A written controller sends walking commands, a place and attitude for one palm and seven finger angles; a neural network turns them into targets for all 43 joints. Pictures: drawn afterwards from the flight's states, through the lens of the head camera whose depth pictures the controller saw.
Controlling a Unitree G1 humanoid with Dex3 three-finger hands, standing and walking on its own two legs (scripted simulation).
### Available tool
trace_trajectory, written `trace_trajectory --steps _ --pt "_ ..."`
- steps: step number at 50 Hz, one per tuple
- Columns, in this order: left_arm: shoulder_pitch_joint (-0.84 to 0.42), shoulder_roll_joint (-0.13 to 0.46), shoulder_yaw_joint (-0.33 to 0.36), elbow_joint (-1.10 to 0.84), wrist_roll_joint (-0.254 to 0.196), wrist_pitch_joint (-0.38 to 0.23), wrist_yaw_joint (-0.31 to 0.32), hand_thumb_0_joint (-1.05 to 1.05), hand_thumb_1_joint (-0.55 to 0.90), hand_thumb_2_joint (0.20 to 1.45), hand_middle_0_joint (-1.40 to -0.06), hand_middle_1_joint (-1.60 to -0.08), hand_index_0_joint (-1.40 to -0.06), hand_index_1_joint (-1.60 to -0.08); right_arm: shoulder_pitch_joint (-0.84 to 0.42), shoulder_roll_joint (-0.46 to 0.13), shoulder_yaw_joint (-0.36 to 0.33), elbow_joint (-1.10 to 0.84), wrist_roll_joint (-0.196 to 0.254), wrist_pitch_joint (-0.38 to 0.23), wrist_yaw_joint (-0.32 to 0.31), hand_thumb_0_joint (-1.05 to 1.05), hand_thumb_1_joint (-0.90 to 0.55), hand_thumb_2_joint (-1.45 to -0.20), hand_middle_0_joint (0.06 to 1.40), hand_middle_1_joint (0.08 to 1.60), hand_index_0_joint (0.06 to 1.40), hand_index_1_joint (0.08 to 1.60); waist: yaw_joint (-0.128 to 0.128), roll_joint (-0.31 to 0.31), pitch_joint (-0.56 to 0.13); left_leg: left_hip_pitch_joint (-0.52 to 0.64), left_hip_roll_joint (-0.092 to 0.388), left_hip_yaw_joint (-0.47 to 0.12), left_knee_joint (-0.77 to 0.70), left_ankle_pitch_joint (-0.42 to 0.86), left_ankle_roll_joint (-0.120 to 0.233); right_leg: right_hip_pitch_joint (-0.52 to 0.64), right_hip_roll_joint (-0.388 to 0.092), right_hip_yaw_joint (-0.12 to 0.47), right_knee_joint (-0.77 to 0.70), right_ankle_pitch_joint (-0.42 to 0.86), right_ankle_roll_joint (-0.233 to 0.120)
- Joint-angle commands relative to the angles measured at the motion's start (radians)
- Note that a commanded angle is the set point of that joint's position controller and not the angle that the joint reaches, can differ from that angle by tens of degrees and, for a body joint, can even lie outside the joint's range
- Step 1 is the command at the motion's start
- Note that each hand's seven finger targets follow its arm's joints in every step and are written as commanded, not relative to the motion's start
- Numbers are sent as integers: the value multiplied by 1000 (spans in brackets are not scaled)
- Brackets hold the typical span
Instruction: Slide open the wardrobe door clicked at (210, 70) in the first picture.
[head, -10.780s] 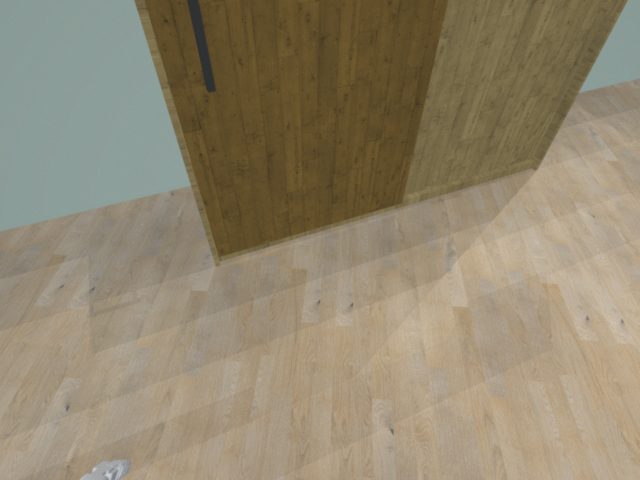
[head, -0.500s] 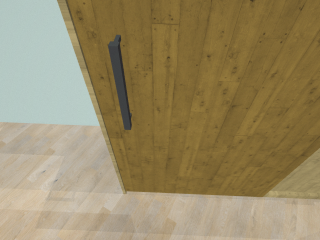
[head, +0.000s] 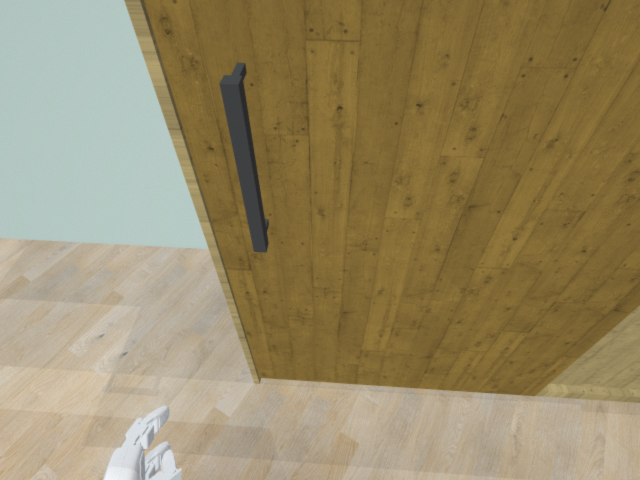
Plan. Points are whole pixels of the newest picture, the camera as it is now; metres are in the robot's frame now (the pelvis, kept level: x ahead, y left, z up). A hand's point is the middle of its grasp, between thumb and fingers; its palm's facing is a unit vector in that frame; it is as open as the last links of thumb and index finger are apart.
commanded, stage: raise the hand with hooked fingers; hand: left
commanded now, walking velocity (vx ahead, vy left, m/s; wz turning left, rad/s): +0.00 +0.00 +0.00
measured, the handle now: (252, 171) +0.49 +0.14 +0.13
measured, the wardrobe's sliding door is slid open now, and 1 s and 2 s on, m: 0.00 0.00 0.00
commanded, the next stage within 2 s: move the hooked fingers beside the handle in 1.98 s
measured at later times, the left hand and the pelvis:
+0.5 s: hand (150, 424) +0.17 +0.20 +0.03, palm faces +0.07 -0.99 -0.10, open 9.8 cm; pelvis -0.02 -0.01 -0.06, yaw +3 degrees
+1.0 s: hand (115, 360) +0.22 +0.25 +0.08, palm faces +0.03 -0.99 -0.10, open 12.7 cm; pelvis -0.01 +0.01 -0.02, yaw +1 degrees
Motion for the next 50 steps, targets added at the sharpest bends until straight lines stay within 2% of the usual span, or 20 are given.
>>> trace_trajectory --steps 1,3,5,6,7,10,12,14,16,19,21,23,26,29,31,33,36,40,46,50 --pt "-135 117 111 -357 -65 -207 -31 0 737 830 -212 -405 -212 -405 -140 -171 -71 -281 -1 -127 -20 0 -900 -900 200 300 200 300 -59 -83 -41 -60 3 -76 31 -17 9 -205 13 -11 -39 -19 7" --pt "118 23 125 -96 -101 -319 -122 0 690 810 -215 -435 -215 -435 -161 -158 -83 -304 -21 -124 -1 0 -900 -900 200 300 200 300 -4 -288 35 -245 -3 -69 123 -73 -7 -346 28 -14 30 -126 12" --pt "243 17 143 -78 -141 -461 -257 0 643 790 -218 -465 -218 -465 -196 -162 -101 -351 -27 -124 28 0 -900 -900 200 300 200 300 37 -335 -12 -381 -13 -54 220 -93 -17 -372 20 20 121 -125 10" --pt "276 67 194 -39 -149 -507 -332 0 620 780 -220 -480 -220 -480 -196 -173 -112 -382 -19 -119 48 0 -900 -900 200 300 200 300 56 -230 -34 -381 -21 -44 249 -57 -24 -339 9 44 156 -49 -6" --pt "255 94 203 -53 -168 -536 -410 0 597 770 -222 -495 -222 -495 -208 -185 -113 -422 -16 -121 59 0 -900 -900 200 300 200 300 44 -188 -86 -391 -32 -34 289 -38 -26 -307 -3 59 188 20 -9" --pt "170 183 275 -217 -201 -476 -488 0 527 740 -227 -540 -227 -540 -236 -183 -112 -517 6 -112 50 0 -900 -900 200 300 200 300 61 -47 -246 -410 -47 4 343 -25 -5 -270 -19 106 215 62 5" --pt "42 229 326 -397 -240 -454 -467 0 480 720 -230 -570 -230 -570 -221 -173 -108 -554 -1 -110 30 0 -900 -900 200 300 200 300 47 17 -306 -397 -40 -1 359 -56 2 -291 -15 129 201 -47 14" --pt "-96 238 337 -592 -237 -507 -403 0 433 700 -233 -600 -233 -600 -172 -149 -102 -545 -11 -120 17 0 -900 -900 200 300 200 300 10 85 -347 -335 -20 -32 377 -33 13 -328 0 131 214 -53 13" --pt "-240 241 282 -771 -207 -580 -338 0 387 680 -237 -630 -237 -630 -128 -147 -90 -508 -26 -130 4 0 -900 -900 200 300 200 300 -42 121 -331 -295 0 -65 392 -21 20 -396 25 103 253 -22 2" --pt "-217 180 168 -746 -171 -629 -332 0 317 650 -242 -675 -242 -675 -115 -155 -74 -455 -22 -155 -10 0 -900 -900 200 300 200 300 -83 150 -270 -279 16 -90 396 -56 28 -473 36 68 268 -52 -9" --pt "-225 199 148 -650 -173 -586 -387 0 270 630 -245 -705 -245 -705 -119 -178 -60 -441 -9 -165 -21 0 -900 -900 200 300 200 300 -105 119 -215 -315 18 -106 401 -77 30 -467 36 77 246 -54 -4" --pt "-209 232 163 -526 -170 -495 -447 0 223 610 -248 -735 -248 -735 -121 -185 -61 -437 6 -162 -34 0 -900 -900 200 300 200 300 -102 55 -180 -353 15 -104 374 -118 28 -446 32 92 201 -94 5" --pt "-124 297 275 -376 -194 -295 -498 0 153 580 -253 -780 -253 -780 -147 -183 -62 -459 20 -148 -45 0 -900 -900 200 300 200 300 -23 24 -242 -347 4 -95 323 -85 25 -332 15 106 151 -84 10" --pt "-68 321 392 -468 -265 -186 -468 0 83 550 -258 -825 -258 -825 -186 -153 -54 -504 17 -135 -44 0 -900 -900 200 300 200 300 36 -27 -354 -288 0 -86 284 23 21 -191 0 80 145 41 25" --pt "-48 336 469 -526 -300 -187 -416 0 37 530 -262 -855 -262 -855 -193 -132 -50 -505 7 -137 -36 0 -900 -900 200 300 200 300 68 -35 -364 -262 4 -96 263 91 14 -140 12 50 166 143 19" --pt "-42 295 455 -609 -299 -231 -371 0 -10 510 -265 -885 -265 -885 -175 -122 -53 -498 6 -146 -21 0 -900 -900 200 300 200 300 56 -5 -356 -219 6 -86 244 132 10 -163 25 22 178 211 18" --pt "-95 247 355 -637 -253 -283 -351 0 -80 480 -270 -930 -270 -930 -146 -141 -54 -478 -2 -160 -7 0 -900 -900 200 300 200 300 14 9 -273 -198 12 -85 233 136 11 -222 37 11 177 204 11" --pt "-200 260 287 -561 -213 -267 -408 0 -173 440 -277 -990 -277 -990 -114 -176 -52 -452 12 -176 -20 0 -900 -900 200 300 200 300 -37 52 -196 -199 15 -90 204 -2 15 -300 34 19 124 40 13" --pt "-356 428 432 -626 -242 -232 -435 0 -313 380 -287 -1080 -287 -1080 -132 -184 -40 -450 15 -193 -55 0 -900 -900 200 300 200 300 2 68 -293 -93 14 -108 151 34 21 -177 31 25 81 56 3" --pt "-371 409 466 -574 -269 -216 -413 0 -407 340 -293 -1140 -293 -1140 -149 -171 -24 -443 16 -198 -54 0 -900 -900 200 300 200 300 15 110 -250 -55 13 -110 113 71 11 -151 36 3 66 114 -2"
